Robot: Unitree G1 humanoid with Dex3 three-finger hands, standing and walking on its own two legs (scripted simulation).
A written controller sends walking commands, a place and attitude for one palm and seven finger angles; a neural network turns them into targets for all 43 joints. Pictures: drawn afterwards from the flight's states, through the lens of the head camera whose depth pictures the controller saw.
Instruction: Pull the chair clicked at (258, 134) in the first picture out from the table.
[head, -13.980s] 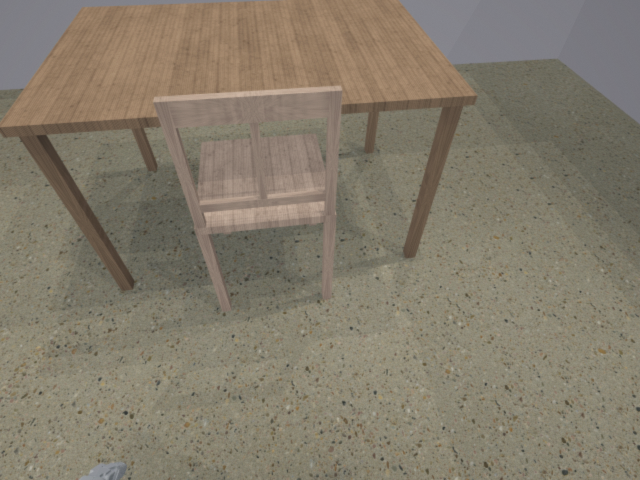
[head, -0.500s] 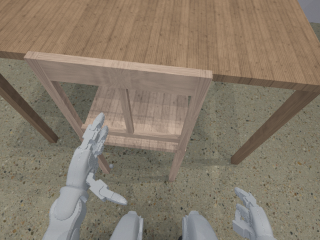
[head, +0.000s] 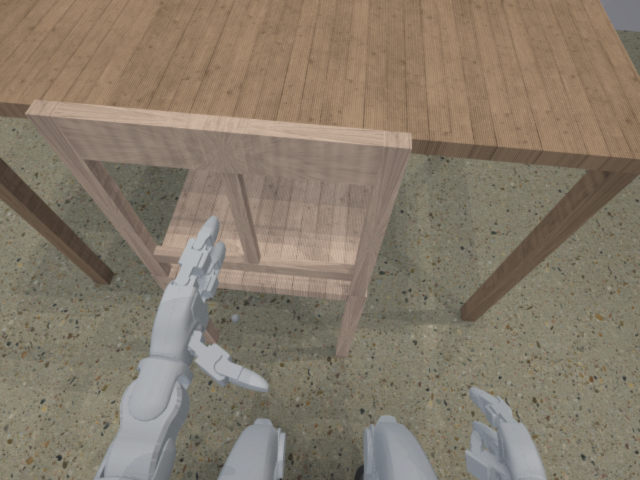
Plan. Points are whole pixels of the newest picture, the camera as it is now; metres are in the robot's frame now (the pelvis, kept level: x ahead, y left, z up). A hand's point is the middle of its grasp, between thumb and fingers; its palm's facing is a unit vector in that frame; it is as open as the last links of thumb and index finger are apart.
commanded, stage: aim the fingers beside a spindle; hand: left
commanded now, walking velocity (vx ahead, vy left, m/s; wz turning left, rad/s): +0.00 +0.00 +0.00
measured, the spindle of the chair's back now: (243, 221) +0.45 +0.12 +0.00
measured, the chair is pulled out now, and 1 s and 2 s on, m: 0.00 0.00 0.00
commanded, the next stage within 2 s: push the fingers through the gap in 0.30 s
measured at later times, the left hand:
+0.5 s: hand (238, 321) +0.30 +0.11 +0.03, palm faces -0.13 -0.99 -0.03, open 16.9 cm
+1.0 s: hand (242, 282) +0.35 +0.11 +0.02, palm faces -0.12 -0.99 -0.03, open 16.9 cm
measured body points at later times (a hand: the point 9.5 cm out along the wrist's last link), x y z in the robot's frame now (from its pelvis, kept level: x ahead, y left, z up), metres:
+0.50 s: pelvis +0.00 +0.00 +0.00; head +0.10 +0.00 +0.44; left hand +0.30 +0.16 +0.03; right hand +0.18 -0.24 -0.09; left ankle +0.01 +0.12 -0.62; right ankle +0.03 -0.12 -0.62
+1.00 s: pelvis +0.00 +0.00 +0.00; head +0.11 +0.01 +0.44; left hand +0.35 +0.16 +0.03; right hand +0.14 -0.25 -0.11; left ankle +0.01 +0.12 -0.62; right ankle +0.03 -0.12 -0.62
